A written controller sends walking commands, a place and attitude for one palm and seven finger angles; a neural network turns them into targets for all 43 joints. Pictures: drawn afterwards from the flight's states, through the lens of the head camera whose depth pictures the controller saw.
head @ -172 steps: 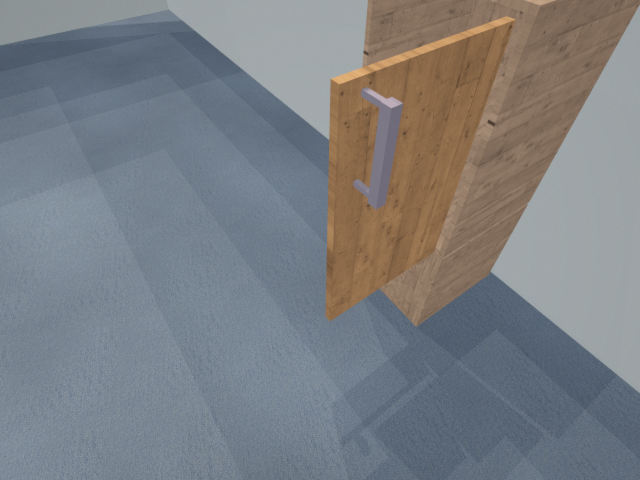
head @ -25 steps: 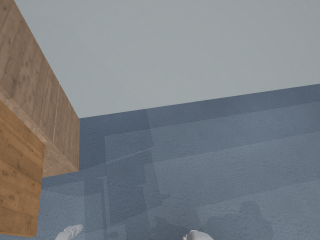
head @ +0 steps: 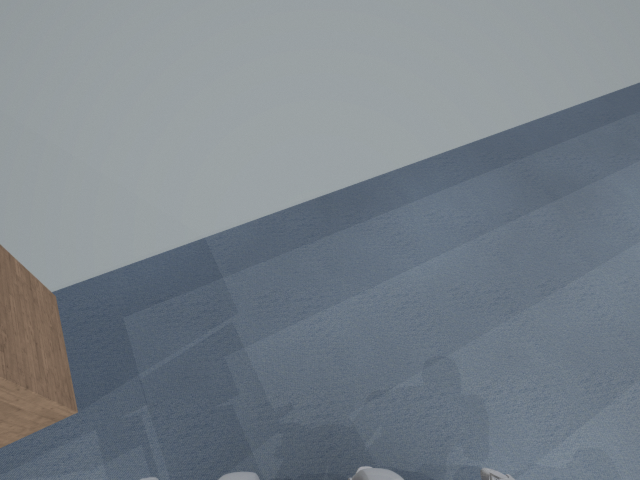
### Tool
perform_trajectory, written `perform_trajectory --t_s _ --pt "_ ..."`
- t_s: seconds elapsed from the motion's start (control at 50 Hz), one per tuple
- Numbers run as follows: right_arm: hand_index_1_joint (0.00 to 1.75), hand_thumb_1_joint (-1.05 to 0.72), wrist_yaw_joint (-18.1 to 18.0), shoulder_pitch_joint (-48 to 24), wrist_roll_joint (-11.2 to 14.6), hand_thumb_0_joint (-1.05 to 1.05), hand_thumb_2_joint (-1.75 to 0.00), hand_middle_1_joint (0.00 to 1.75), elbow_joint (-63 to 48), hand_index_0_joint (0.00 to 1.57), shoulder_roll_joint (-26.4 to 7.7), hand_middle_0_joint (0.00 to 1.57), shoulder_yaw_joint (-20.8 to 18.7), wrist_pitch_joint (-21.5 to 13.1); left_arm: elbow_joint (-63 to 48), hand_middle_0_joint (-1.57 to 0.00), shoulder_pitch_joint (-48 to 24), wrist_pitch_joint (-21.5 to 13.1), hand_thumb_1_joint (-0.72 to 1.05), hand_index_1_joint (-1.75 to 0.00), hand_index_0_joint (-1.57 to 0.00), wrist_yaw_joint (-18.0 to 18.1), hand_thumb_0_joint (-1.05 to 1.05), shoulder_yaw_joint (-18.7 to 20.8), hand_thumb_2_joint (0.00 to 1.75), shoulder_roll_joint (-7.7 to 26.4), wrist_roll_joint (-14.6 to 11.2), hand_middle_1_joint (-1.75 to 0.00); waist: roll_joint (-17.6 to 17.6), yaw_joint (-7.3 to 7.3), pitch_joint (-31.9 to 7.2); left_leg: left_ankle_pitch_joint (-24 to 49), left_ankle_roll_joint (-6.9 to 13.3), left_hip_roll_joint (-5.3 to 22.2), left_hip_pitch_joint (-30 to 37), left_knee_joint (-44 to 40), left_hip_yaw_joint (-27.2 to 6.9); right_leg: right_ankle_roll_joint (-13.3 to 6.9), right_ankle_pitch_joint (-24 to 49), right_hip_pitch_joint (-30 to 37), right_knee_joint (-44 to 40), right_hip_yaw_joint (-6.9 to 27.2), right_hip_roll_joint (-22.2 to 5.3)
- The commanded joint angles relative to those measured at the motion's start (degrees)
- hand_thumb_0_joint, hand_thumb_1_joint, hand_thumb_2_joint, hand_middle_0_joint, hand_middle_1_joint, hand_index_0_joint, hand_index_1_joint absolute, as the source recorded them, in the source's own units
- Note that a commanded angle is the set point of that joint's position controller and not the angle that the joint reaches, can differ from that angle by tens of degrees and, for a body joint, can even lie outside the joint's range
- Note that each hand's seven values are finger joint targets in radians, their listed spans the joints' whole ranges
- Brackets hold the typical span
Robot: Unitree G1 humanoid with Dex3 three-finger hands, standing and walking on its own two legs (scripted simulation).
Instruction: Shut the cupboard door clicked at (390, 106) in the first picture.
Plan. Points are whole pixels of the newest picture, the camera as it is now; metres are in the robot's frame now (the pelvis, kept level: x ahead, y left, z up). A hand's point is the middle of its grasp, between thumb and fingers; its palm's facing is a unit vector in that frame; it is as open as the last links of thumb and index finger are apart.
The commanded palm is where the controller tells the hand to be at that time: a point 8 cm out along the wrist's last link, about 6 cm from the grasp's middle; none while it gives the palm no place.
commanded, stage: walk around to get in front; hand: left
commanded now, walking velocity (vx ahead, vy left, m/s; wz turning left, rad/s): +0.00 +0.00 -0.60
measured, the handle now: out of the picture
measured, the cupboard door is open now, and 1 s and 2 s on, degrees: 91 91 91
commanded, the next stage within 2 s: none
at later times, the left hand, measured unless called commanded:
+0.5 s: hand (239, 432) +0.19 +0.12 -0.15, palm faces -0.31 -0.92 -0.26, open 7.4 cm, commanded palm none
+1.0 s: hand (288, 369) +0.28 +0.06 -0.16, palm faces -0.57 -0.79 -0.23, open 7.4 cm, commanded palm none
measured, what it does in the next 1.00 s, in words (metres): steps on the spot, turning right: right foot, then left foot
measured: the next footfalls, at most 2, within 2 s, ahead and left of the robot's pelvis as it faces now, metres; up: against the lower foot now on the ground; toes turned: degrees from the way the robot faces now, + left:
right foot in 0.32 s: +0.04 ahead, -0.15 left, +0.00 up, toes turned -17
left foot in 0.68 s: +0.16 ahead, +0.07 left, +0.00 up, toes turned -21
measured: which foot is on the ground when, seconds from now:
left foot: down 0.00-0.32, up 0.34-0.66, down 0.68-1.00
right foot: up 0.00-0.30, down 0.32-0.68, up 0.70-1.00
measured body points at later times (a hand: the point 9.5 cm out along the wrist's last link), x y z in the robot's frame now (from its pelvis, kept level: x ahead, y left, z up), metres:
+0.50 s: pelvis +0.03 -0.04 +0.01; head +0.09 -0.07 +0.45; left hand +0.20 +0.17 -0.13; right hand +0.01 -0.31 -0.14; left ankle +0.06 +0.11 -0.66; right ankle +0.00 -0.14 -0.73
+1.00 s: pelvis +0.08 -0.05 +0.00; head +0.13 -0.09 +0.45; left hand +0.31 +0.10 -0.14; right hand -0.03 -0.28 -0.14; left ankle +0.12 +0.08 -0.73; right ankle +0.00 -0.15 -0.71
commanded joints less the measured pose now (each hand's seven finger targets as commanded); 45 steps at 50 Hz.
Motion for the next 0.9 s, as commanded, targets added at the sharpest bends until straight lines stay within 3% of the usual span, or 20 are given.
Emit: perform_trajectory --t_s 0.0,0.04,0.16,0.2,0.24,0.26,0.28,0.3,0.32,0.36,0.44,0.54,0.6,0.62,0.64,0.66,0.68,0.7,0.76,0.88 --pt "0.30 -0.90 -1.2 5.6 -0.4 0.00 -0.90 0.30 -3.3 0.20 -10.5 0.20 -2.1 -1.5 -5.4 -0.20 -1.8 -1.4 0.90 -0.30 -0.20 -0.9 0.00 1.6 0.90 4.1 0.4 -0.30 14.1 -1.12 -6.5 41.4 6.5 16.9 12.7 -14.1 -10.0 2.0 0.9 -10.9 17.5 -2.3 -4.6" --pt "0.30 -0.90 -1.3 6.1 -0.2 0.00 -0.90 0.30 -3.0 0.20 -10.2 0.20 -2.2 -1.5 -5.4 -0.20 -1.8 -1.1 0.90 -0.30 -0.20 -1.4 0.00 1.3 0.90 3.1 0.3 -0.30 13.2 -1.27 -7.9 42.6 5.6 15.0 15.6 -12.7 -4.5 2.3 2.9 -10.5 14.3 -4.6 -4.9" --pt "0.30 -0.90 -0.5 9.8 -0.3 0.00 -0.90 0.30 -0.9 0.20 -11.1 0.20 -3.2 -1.0 -7.0 -0.20 -5.7 -1.4 0.90 -0.30 -0.20 -1.9 0.00 0.6 0.90 1.7 0.3 -0.30 16.1 -3.52 -8.2 38.1 4.9 15.8 15.7 -11.3 1.0 1.3 4.1 -3.7 -3.7 -9.1 -4.4" --pt "0.30 -0.90 -0.2 9.4 -0.3 0.00 -0.90 0.30 -0.9 0.20 -11.9 0.20 -3.5 -0.9 -6.9 -0.20 -5.2 -1.8 0.90 -0.30 -0.20 -1.8 0.00 0.5 0.90 2.0 0.3 -0.30 16.5 -3.21 -8.2 37.9 4.3 16.6 15.3 -9.4 1.9 0.4 4.6 -0.5 -10.1 -10.4 -3.7" --pt "0.30 -0.90 0.2 8.2 0.1 0.00 -0.90 0.30 -1.2 0.20 -12.3 0.20 -3.8 -0.6 -6.0 -0.20 -1.5 -2.2 0.90 -0.30 -0.20 -1.6 0.00 0.9 0.90 3.3 0.4 -0.30 13.3 -0.93 -8.4 34.7 1.7 15.7 11.8 -4.1 4.1 -0.6 13.5 7.5 -19.7 -11.5 -2.7" --pt "0.30 -0.90 0.4 6.5 0.5 0.00 -0.90 0.30 -1.8 0.20 -12.1 0.20 -3.9 -0.4 -4.4 -0.20 3.5 -2.6 0.90 -0.30 -0.20 -1.2 0.00 1.5 0.90 5.3 0.5 -0.30 9.0 2.17 -10.2 30.1 -0.6 14.2 6.2 3.7 5.6 -2.1 22.5 16.6 -26.1 -8.6 -4.7" --pt "0.30 -0.90 0.7 4.8 1.3 0.00 -0.90 0.30 -4.0 0.20 -7.7 0.20 -3.0 -0.2 -3.2 -0.20 8.5 -3.4 0.90 -0.30 -0.20 -0.2 0.00 2.9 0.90 12.1 1.1 -0.30 -10.3 4.50 -12.0 6.0 -4.2 6.4 -8.6 18.1 9.7 -7.4 40.0 27.6 -30.6 11.4 -19.1" --pt "0.30 -0.90 0.5 1.5 1.3 0.00 -0.90 0.30 -6.0 0.20 -6.8 0.20 -2.3 0.5 -1.8 -0.20 11.0 -3.4 0.90 -0.30 -0.20 0.6 0.00 3.6 0.90 15.9 0.0 -0.30 -16.1 5.67 -11.1 -19.5 -5.5 1.0 -16.2 28.8 3.1 -14.1 55.8 26.0 -30.5 20.4 -27.0" --pt "0.30 -0.90 0.2 2.5 1.4 0.00 -0.90 0.30 -5.1 0.20 -7.4 0.20 -2.1 1.1 -2.1 -0.20 9.3 -3.2 0.90 -0.30 -0.20 1.2 0.00 3.2 0.90 14.6 -0.3 -0.30 -12.5 4.30 -10.0 -16.9 -4.7 3.1 -17.4 32.8 -3.7 -15.7 43.9 23.1 -31.5 17.9 -26.2" --pt "0.30 -0.90 0.6 0.4 1.1 0.00 -0.90 0.30 -4.0 0.20 -6.9 0.20 -2.5 1.5 -3.9 -0.20 1.5 -2.6 0.90 -0.30 -0.20 1.9 0.00 2.5 0.90 10.6 0.1 -0.30 -10.5 1.60 -5.4 -9.4 -5.0 4.0 -17.4 32.1 -4.1 -13.0 32.8 15.9 -32.4 14.4 -19.5" --pt "0.30 -0.90 1.0 3.3 1.0 0.00 -0.90 0.30 -2.0 0.20 -6.1 0.20 -2.6 1.6 -4.8 -0.20 -1.4 -3.2 0.90 -0.30 -0.20 1.6 0.00 1.7 0.90 9.4 0.4 -0.30 -5.8 -1.35 -7.3 -3.9 -5.7 1.4 -10.2 23.8 -2.9 -10.7 36.1 12.3 -31.1 8.9 -15.0" --pt "0.30 -0.90 0.7 1.8 1.4 0.00 -0.90 0.30 -2.7 0.20 -5.4 0.20 -2.3 0.7 -4.2 -0.20 0.2 -2.9 0.90 -0.30 -0.20 1.1 0.00 2.3 0.90 10.2 0.6 -0.30 -6.1 -0.13 -8.5 -4.1 -5.5 -1.5 -5.4 9.7 -1.7 -11.0 36.7 13.2 -28.9 12.4 -14.2" --pt "0.30 -0.90 0.0 5.8 1.5 0.00 -0.90 0.30 -1.6 0.20 -6.1 0.20 -2.3 -0.1 -4.5 -0.20 -1.7 -2.5 0.90 -0.30 -0.20 1.0 0.00 2.3 0.90 9.7 0.0 -0.30 -6.3 -2.57 -8.9 3.2 -4.9 -2.2 2.5 -2.8 -2.0 -8.6 37.4 9.8 -25.1 13.5 -12.4" --pt "0.30 -0.90 -0.3 8.3 1.4 0.00 -0.90 0.30 -0.6 0.20 -7.4 0.20 -2.5 -0.7 -5.0 -0.20 -2.7 -2.3 0.90 -0.30 -0.20 1.0 0.00 2.1 0.90 8.4 -0.3 -0.30 -3.2 -3.75 -9.9 8.4 -4.2 -0.2 9.5 -10.0 -2.8 -6.1 33.6 5.6 -21.8 11.7 -10.1" --pt "0.30 -0.90 -0.4 9.7 0.7 0.00 -0.90 0.30 -0.6 0.20 -11.7 0.20 -3.2 -1.3 -5.7 -0.20 -1.1 -2.0 0.90 -0.30 -0.20 0.8 0.00 1.4 0.90 5.0 -0.7 -0.30 9.8 -3.51 -11.7 14.2 -0.4 11.2 16.0 -15.5 -15.4 -2.6 18.0 -2.8 -13.9 6.4 -3.0" --pt "0.30 -0.90 -0.7 11.1 0.0 0.00 -0.90 0.30 -1.4 0.20 -16.0 0.20 -3.9 -1.4 -6.7 -0.20 -0.1 -2.0 0.90 -0.30 -0.20 0.5 0.00 1.0 0.90 3.0 -0.9 -0.30 22.3 -3.56 -11.9 26.7 6.8 24.1 18.1 -17.9 -26.6 0.4 -7.5 -9.2 1.2 -2.3 0.9" --pt "0.30 -0.90 -0.8 10.3 -0.5 0.00 -0.90 0.30 -1.8 0.20 -15.2 0.20 -3.6 -1.0 -6.7 -0.20 -1.5 -1.8 0.90 -0.30 -0.20 0.4 0.00 1.3 0.90 4.8 -0.2 -0.30 15.3 -3.89 -10.4 26.5 10.1 25.8 13.0 -17.3 -24.6 0.0 -7.9 -7.7 11.5 0.1 -2.2" --pt "0.30 -0.90 -0.8 7.6 -0.6 0.00 -0.90 0.30 -2.7 0.20 -12.7 0.20 -2.8 -1.2 -6.2 -0.20 -1.2 -1.6 0.90 -0.30 -0.20 -0.1 0.00 1.7 0.90 4.9 0.3 -0.30 12.3 -2.13 -8.3 24.0 9.0 22.2 9.7 -18.6 -20.2 0.5 -3.6 -8.4 15.5 -0.3 -3.2" --pt "0.30 -0.90 -0.9 4.3 -0.5 0.00 -0.90 0.30 -3.6 0.20 -10.0 0.20 -2.1 -1.3 -5.4 -0.20 -1.7 -1.1 0.90 -0.30 -0.20 -1.4 0.00 1.7 0.90 3.6 0.5 -0.30 14.6 -0.72 -4.9 31.1 5.5 16.0 9.2 -16.1 -7.8 1.9 2.8 -10.2 16.0 -3.1 -4.9" --pt "0.30 -0.90 -0.5 9.1 -0.3 0.00 -0.90 0.30 -1.4 0.20 -11.3 0.20 -3.3 -1.1 -6.7 -0.20 -4.4 -1.4 0.90 -0.30 -0.20 -1.9 0.00 0.6 0.90 1.5 0.2 -0.30 15.1 -3.18 -8.6 36.7 5.1 15.9 15.2 -11.5 0.2 1.3 3.4 -3.9 -3.2 -8.7 -4.4"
